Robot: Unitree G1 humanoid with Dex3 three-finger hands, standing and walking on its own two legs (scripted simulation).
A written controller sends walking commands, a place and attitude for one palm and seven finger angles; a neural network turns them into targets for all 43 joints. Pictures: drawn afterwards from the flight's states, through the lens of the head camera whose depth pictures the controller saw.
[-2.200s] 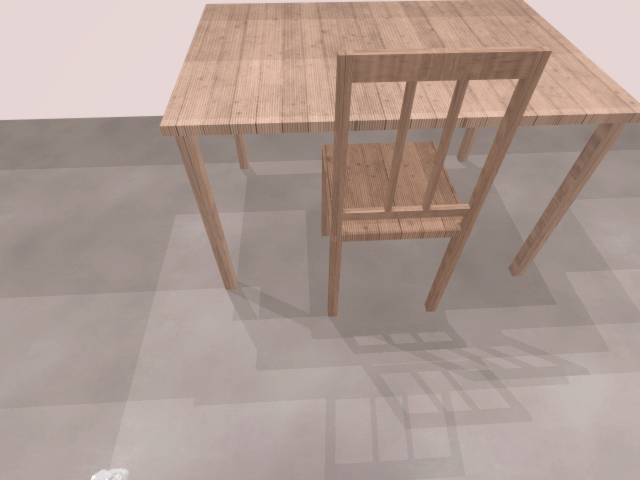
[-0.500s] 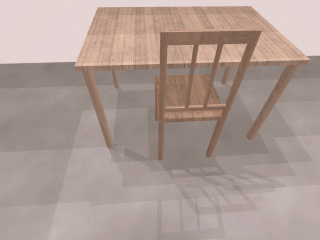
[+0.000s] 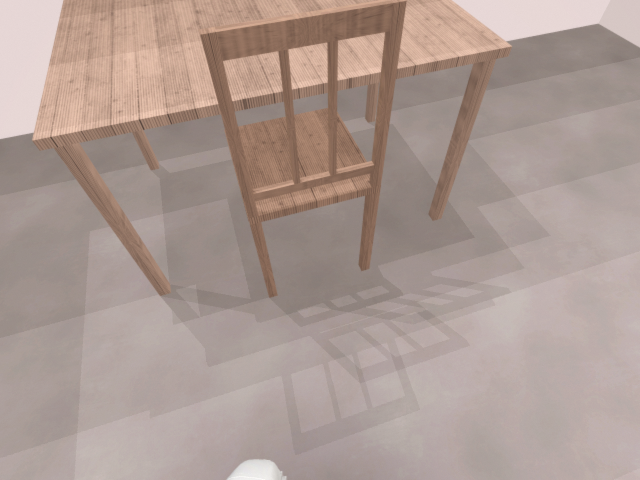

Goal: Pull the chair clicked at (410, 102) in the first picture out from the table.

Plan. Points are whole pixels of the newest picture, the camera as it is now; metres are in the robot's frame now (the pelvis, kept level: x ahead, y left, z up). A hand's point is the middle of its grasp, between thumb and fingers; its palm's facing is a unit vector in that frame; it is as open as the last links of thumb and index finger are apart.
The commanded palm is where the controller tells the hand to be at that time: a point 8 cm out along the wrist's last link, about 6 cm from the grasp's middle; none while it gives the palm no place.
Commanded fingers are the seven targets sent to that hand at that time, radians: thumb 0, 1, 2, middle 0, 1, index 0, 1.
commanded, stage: walk to a spot facing it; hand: left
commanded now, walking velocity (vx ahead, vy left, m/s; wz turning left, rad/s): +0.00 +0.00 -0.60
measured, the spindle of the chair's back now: (290, 125) +0.82 +0.15 -0.07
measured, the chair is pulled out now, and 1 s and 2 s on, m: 0.00 0.00 0.00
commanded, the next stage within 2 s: none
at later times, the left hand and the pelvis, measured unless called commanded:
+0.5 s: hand out of the picture +0.12 +0.21 -0.16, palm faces -0.30 -0.92 -0.25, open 7.4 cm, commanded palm none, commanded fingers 0.00 0.90 0.90 -0.20 -0.30 -0.20 -0.30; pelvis -0.03 +0.03 -0.01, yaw -20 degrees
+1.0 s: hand (242, 441) +0.19 +0.15 -0.17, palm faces -0.57 -0.81 -0.16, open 7.4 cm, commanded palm none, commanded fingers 0.00 0.90 0.90 -0.20 -0.30 -0.20 -0.30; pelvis +0.01 +0.03 +0.00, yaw -37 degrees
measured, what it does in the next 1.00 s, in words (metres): steps on the spot, turning right: left foot, then right foot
